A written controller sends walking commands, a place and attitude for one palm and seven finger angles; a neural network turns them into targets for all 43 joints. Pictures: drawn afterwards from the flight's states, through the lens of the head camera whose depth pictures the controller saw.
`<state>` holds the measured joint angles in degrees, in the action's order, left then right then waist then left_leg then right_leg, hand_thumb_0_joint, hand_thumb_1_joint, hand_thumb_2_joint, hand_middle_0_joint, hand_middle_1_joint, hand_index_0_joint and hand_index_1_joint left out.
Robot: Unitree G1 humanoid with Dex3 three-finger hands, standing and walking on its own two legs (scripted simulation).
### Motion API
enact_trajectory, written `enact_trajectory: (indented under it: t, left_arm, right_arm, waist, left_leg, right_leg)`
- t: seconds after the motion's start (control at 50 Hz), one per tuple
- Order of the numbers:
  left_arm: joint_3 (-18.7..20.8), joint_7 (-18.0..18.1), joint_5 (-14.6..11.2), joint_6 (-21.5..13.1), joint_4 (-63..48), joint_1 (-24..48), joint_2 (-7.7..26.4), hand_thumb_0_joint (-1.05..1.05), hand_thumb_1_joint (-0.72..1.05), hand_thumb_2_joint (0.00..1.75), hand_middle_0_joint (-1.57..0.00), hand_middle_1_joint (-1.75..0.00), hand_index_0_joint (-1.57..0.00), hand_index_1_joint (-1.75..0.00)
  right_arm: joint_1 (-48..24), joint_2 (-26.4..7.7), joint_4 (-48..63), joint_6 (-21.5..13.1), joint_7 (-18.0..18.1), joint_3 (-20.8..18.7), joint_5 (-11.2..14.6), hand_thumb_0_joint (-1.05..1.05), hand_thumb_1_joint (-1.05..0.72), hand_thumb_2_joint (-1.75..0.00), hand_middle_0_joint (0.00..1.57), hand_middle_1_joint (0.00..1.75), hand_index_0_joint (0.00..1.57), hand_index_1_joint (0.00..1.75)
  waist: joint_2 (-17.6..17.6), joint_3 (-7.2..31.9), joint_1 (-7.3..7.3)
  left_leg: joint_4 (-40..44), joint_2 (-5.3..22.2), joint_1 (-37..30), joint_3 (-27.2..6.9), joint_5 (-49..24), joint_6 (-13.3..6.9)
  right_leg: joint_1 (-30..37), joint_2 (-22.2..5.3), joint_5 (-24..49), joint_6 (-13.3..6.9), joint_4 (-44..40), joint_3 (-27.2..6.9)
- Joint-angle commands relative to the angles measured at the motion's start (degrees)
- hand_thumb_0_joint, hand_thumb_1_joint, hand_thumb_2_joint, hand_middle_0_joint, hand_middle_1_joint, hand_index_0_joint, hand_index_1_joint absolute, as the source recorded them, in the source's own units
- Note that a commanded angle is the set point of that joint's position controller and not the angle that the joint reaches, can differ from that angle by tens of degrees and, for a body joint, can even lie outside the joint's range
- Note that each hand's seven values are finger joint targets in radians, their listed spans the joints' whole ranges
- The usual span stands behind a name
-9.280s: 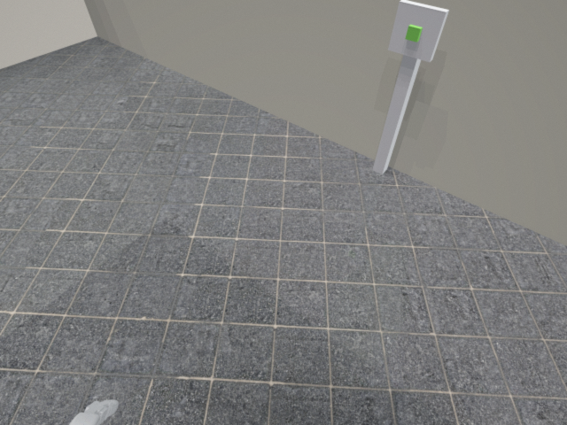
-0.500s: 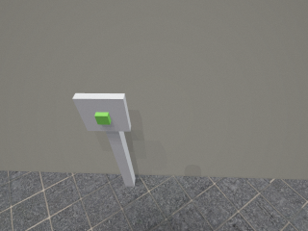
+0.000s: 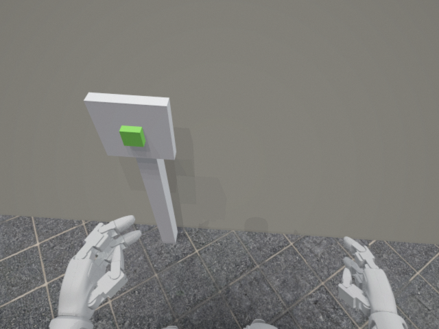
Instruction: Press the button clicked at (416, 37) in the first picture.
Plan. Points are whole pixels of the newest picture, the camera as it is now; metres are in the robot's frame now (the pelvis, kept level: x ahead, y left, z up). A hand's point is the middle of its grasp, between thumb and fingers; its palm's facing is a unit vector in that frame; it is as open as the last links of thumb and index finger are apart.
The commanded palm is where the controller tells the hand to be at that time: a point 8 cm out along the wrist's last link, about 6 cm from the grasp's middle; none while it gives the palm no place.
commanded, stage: raise the hand and make a fist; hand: left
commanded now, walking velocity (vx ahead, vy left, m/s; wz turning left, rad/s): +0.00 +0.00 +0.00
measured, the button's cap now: (133, 135) +0.53 +0.23 +0.02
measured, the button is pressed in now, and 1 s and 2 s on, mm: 0 0 0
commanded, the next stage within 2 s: aim a knuckle at the button in 1.66 s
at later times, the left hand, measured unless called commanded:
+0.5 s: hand (102, 291) +0.19 +0.21 -0.01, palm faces -0.01 -1.00 +0.00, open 3.2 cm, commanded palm +0.16 +0.26 +0.00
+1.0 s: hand (85, 279) +0.20 +0.23 +0.00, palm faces +0.02 -1.00 -0.07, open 3.1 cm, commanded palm +0.18 +0.29 +0.01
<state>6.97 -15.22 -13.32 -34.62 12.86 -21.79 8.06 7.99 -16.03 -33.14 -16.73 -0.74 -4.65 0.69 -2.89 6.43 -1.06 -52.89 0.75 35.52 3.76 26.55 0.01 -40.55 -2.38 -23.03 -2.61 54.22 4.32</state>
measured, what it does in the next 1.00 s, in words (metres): stands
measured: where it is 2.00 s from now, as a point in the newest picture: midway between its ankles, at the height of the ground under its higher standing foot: outside the picture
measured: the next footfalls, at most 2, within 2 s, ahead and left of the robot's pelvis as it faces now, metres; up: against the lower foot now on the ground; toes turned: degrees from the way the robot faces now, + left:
none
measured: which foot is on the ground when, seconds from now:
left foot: down 0.00-1.00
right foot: down 0.00-1.00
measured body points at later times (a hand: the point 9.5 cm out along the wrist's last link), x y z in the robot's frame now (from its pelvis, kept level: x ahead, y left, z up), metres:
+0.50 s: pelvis -0.02 +0.02 -0.04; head +0.07 +0.03 +0.40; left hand +0.19 +0.26 -0.01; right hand +0.14 -0.19 -0.14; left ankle +0.00 +0.12 -0.69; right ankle +0.04 -0.09 -0.69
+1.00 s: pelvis +0.00 +0.03 -0.04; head +0.07 +0.06 +0.40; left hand +0.20 +0.29 +0.01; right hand +0.21 -0.18 -0.10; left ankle +0.00 +0.12 -0.69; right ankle +0.04 -0.09 -0.69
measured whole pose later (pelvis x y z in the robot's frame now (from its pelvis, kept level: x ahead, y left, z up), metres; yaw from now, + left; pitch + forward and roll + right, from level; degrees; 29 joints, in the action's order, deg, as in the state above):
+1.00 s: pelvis +0.00 +0.03 -0.04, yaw +1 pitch +16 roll -3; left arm 10.2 -15.1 -14.3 -22.4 -3.5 -25.0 14.4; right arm 12.4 -13.0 -25.6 -9.5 1.7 1.4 1.5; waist 1.0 8.8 0.1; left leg -69.0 0.7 52.2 -0.2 33.1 -2.4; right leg -53.0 -2.8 -26.8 -0.5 63.8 7.6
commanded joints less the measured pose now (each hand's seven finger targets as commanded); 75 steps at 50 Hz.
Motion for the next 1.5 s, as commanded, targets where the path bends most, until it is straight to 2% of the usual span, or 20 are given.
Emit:
enact_trajectory:
  t: [0.0, 0.08, 0.1, 0.2, 0.26, 0.3, 0.36, 0.4, 0.44, 0.56, 0.62, 0.7, 0.74, 0.84, 0.9, 1.0, 1.08, 1.22, 1.32, 1.48]
  left_arm:
    - [6.1, -5.5, -1.7, -4.9, -9.4, -11.2, 8.2, 0.00, 0.90, 0.90, -0.69, -0.84, -0.69, -0.84]
    - [6.3, -1.9, -3.0, -6.1, -27.8, -1.1, 9.6, 0.00, 0.90, 0.90, -0.81, -0.96, -0.81, -0.96]
    - [5.1, -1.2, -3.1, -7.0, -34.3, 3.4, 10.1, 0.00, 0.90, 0.90, -0.83, -0.99, -0.83, -0.99]
    - [-0.8, -3.6, -1.8, -4.4, -33.0, 4.1, 8.2, 0.00, 0.90, 0.90, -0.97, -1.14, -0.97, -1.14]
    - [1.5, -6.5, -1.9, 4.2, -24.5, -3.3, 9.3, 0.00, 0.90, 0.90, -1.05, -1.23, -1.05, -1.23]
    - [4.1, -7.6, -3.0, 11.5, -19.9, -9.3, 9.9, 0.00, 0.90, 0.90, -1.11, -1.29, -1.11, -1.29]
    - [8.2, -5.4, -4.9, 17.0, -27.3, -10.2, 11.3, 0.00, 0.90, 0.90, -1.19, -1.38, -1.19, -1.38]
    - [10.9, -1.8, -5.7, 16.6, -27.8, -10.3, 11.7, 0.00, 0.90, 0.90, -1.24, -1.44, -1.24, -1.44]
    - [10.6, 1.6, -5.2, 13.1, -30.4, -8.8, 10.8, 0.00, 0.90, 0.90, -1.30, -1.50, -1.30, -1.50]
    - [1.1, 2.8, -0.7, 3.6, -29.7, -4.8, 7.9, 0.00, 0.90, 0.90, -1.30, -1.50, -1.30, -1.50]
    - [0.6, -0.1, -0.5, 4.6, -27.4, -4.4, 9.2, 0.00, 0.90, 0.90, -1.30, -1.50, -1.30, -1.50]
    - [7.1, -0.1, -1.8, 7.4, -30.5, -5.3, 14.5, 0.00, 0.90, 0.90, -1.30, -1.50, -1.30, -1.50]
    - [8.3, 1.3, -2.7, 8.1, -33.5, -6.3, 13.8, 0.00, 0.90, 0.90, -1.30, -1.50, -1.30, -1.50]
    - [6.3, 2.7, -2.6, 8.6, -29.9, -5.7, 10.6, 0.00, 0.90, 0.90, -1.30, -1.50, -1.30, -1.50]
    - [3.2, 0.2, -1.6, 9.7, -25.0, -2.6, 9.7, 0.00, 0.90, 0.90, -1.30, -1.50, -1.30, -1.50]
    - [7.8, -3.3, -2.6, 10.2, -27.1, 1.0, 15.3, 0.00, 0.90, 0.90, -1.30, -1.50, -1.30, -1.50]
    - [11.4, -2.4, -5.0, 9.2, -31.0, -0.3, 15.7, 0.00, 0.90, 0.90, -1.30, -1.50, -1.30, -1.50]
    - [8.7, -3.4, -4.4, 11.1, -20.9, 1.7, 13.0, 0.00, 0.90, 0.90, -1.30, -1.50, -1.30, -1.50]
    - [10.8, -5.3, -5.2, 11.5, -24.1, 1.5, 15.8, 0.00, 0.90, 0.90, -1.30, -1.50, -1.30, -1.50]
    - [11.0, -1.9, -5.0, 7.9, -23.7, 1.2, 14.4, 0.00, 0.90, 0.90, -1.30, -1.50, -1.30, -1.50]
  right_arm:
    - [-3.5, -4.7, 11.7, 0.0, -0.7, -1.6, 0.0, 0.00, -0.90, -0.90, 0.20, 0.30, 0.20, 0.30]
    - [-0.7, -3.7, 14.0, 0.6, 0.6, -1.3, -0.3, 0.00, -0.90, -0.90, 0.20, 0.30, 0.20, 0.30]
    - [0.1, -4.0, 13.8, 0.7, 1.0, -0.8, -0.8, 0.00, -0.90, -0.90, 0.20, 0.30, 0.20, 0.30]
    - [1.9, -5.1, 11.5, 1.0, 2.4, 0.6, -0.5, 0.00, -0.90, -0.90, 0.20, 0.30, 0.20, 0.30]
    - [1.8, -5.1, 11.7, 1.7, 3.2, 0.5, 1.0, 0.00, -0.90, -0.90, 0.20, 0.30, 0.20, 0.30]
    - [-0.2, -4.7, 13.2, 2.8, 3.3, 0.5, 1.8, 0.00, -0.90, -0.90, 0.20, 0.30, 0.20, 0.30]
    - [-1.8, -3.4, 15.6, 3.8, 3.4, 0.7, 2.1, 0.00, -0.90, -0.90, 0.20, 0.30, 0.20, 0.30]
    - [-2.7, -2.1, 14.9, 4.0, 3.7, 0.9, 1.6, 0.00, -0.90, -0.90, 0.20, 0.30, 0.20, 0.30]
    - [-0.7, -1.7, 14.2, 3.7, 3.6, 1.0, 1.2, 0.00, -0.90, -0.90, 0.20, 0.30, 0.20, 0.30]
    - [2.0, -4.3, 12.6, 2.0, 2.6, 1.5, 0.2, 0.00, -0.90, -0.90, 0.20, 0.30, 0.20, 0.30]
    - [2.5, -5.7, 13.3, 1.8, 2.9, 1.3, 0.8, 0.00, -0.90, -0.90, 0.20, 0.30, 0.20, 0.30]
    - [3.0, -5.8, 14.8, 2.6, 3.5, 1.0, 1.2, 0.00, -0.90, -0.90, 0.20, 0.30, 0.20, 0.30]
    - [3.4, -5.0, 15.5, 3.2, 3.5, 1.0, 1.2, 0.00, -0.90, -0.90, 0.20, 0.30, 0.20, 0.30]
    - [3.9, -4.6, 14.8, 4.6, 3.2, 1.4, 0.8, 0.00, -0.90, -0.90, 0.20, 0.30, 0.20, 0.30]
    - [3.9, -5.4, 14.7, 4.9, 3.1, 1.8, 0.8, 0.00, -0.90, -0.90, 0.20, 0.30, 0.20, 0.30]
    - [4.3, -6.1, 15.3, 4.2, 3.4, 2.0, 0.8, 0.00, -0.90, -0.90, 0.20, 0.30, 0.20, 0.30]
    - [4.7, -4.8, 14.8, 3.9, 3.4, 2.0, 0.8, 0.00, -0.90, -0.90, 0.20, 0.30, 0.20, 0.30]
    - [4.6, -5.9, 13.4, 4.6, 3.3, 2.1, 1.0, 0.00, -0.90, -0.90, 0.20, 0.30, 0.20, 0.30]
    - [5.0, -6.1, 14.4, 4.2, 3.3, 1.7, 1.2, 0.00, -0.90, -0.90, 0.20, 0.30, 0.20, 0.30]
    - [4.7, -5.2, 13.0, 4.2, 2.8, 1.7, 0.8, 0.00, -0.90, -0.90, 0.20, 0.30, 0.20, 0.30]
  waist:
    - [3.4, 7.8, 5.04]
    - [10.6, 15.0, 2.34]
    - [9.2, 16.9, 0.66]
    - [7.8, 13.5, -3.55]
    - [2.0, 14.2, -2.03]
    - [0.6, 16.0, 1.10]
    - [2.2, 21.0, 3.90]
    - [-1.1, 19.3, 4.78]
    - [1.2, 17.5, 4.27]
    - [6.3, 11.0, -0.48]
    - [4.7, 10.2, -1.03]
    - [8.0, 14.7, 1.81]
    - [8.8, 16.6, 2.66]
    - [6.8, 13.1, 0.83]
    - [5.6, 8.6, -1.28]
    - [7.2, 14.3, 0.01]
    - [9.0, 18.7, 1.73]
    - [4.4, 12.0, -0.66]
    - [5.4, 18.4, 0.82]
    - [7.4, 14.0, 0.77]
  left_leg:
    - [-4.1, -3.8, 13.3, -0.7, -8.6, -0.2]
    - [-8.5, -2.1, 11.6, -2.9, -9.6, -1.3]
    - [-9.8, -1.5, 11.2, -3.9, -10.8, -1.7]
    - [-12.8, -0.1, 14.0, -5.8, -8.4, -2.5]
    - [-11.2, -0.5, 17.5, -6.1, -5.4, -2.1]
    - [-8.6, -1.1, 17.6, -6.1, -6.5, -1.9]
    - [-5.3, -1.6, 14.5, -5.9, -9.2, -1.4]
    - [-5.2, -1.1, 15.3, -6.5, -9.9, -1.2]
    - [-4.5, -0.8, 14.7, -6.5, -9.2, -0.9]
    - [-4.7, -0.7, 14.3, -7.5, -1.6, -0.9]
    - [-3.7, -0.7, 14.9, -8.2, 2.2, -0.9]
    - [-2.0, -0.8, 11.6, -8.1, -3.3, -0.5]
    - [-1.1, -0.7, 8.7, -8.1, -8.6, 0.1]
    - [-2.5, -0.5, 9.2, -7.8, -11.3, 0.2]
    - [-3.2, -0.6, 11.7, -7.9, -7.4, -0.2]
    - [-3.6, -0.9, 9.6, -7.5, -10.4, -0.4]
    - [-3.3, -0.8, 6.1, -7.0, -17.1, 0.2]
    - [-3.6, -0.9, 11.0, -6.8, -11.8, -0.5]
    - [-3.3, -1.0, 8.3, -6.3, -16.1, -0.7]
    - [-3.0, -0.9, 9.0, -6.2, -14.2, -0.2]
  right_leg:
    - [5.2, -0.4, 5.7, 0.5, -1.1, -8.3]
    - [1.4, 0.9, 4.5, 0.5, 2.0, -8.4]
    - [-0.1, 1.6, 6.4, 0.6, 3.9, -7.5]
    - [-6.4, 2.5, 2.4, 0.6, 4.0, -5.8]
    - [-3.2, 2.3, -1.5, 1.5, 1.9, -5.2]
    - [0.9, 2.4, -1.1, 1.5, 1.5, -4.4]
    - [5.9, 1.6, 2.1, 1.9, 1.5, -3.2]
    - [5.8, 2.3, 2.2, 1.7, 2.3, -2.4]
    - [2.9, 2.4, 1.0, 1.4, 2.8, -1.6]
    - [-8.3, 2.5, -5.8, 0.7, 4.3, 0.0]
    - [-9.0, 2.5, -7.9, 0.8, 3.6, -0.1]
    - [-4.4, 2.8, -3.3, 0.4, 3.8, 0.2]
    - [-2.0, 2.9, 0.5, 0.4, 3.9, 0.9]
    - [-2.9, 3.4, 3.1, 0.7, 3.4, 1.5]
    - [-5.5, 3.5, 1.0, 0.7, 2.7, 1.3]
    - [-2.1, 3.4, 3.6, 0.5, 2.5, 0.3]
    - [1.7, 3.3, 9.0, 0.6, 2.5, 0.4]
    - [-0.8, 3.3, 5.6, 1.0, 1.4, 0.4]
    - [3.7, 3.0, 9.8, 1.0, 1.3, -0.5]
    - [1.0, 2.9, 7.6, 0.8, 1.4, -0.1]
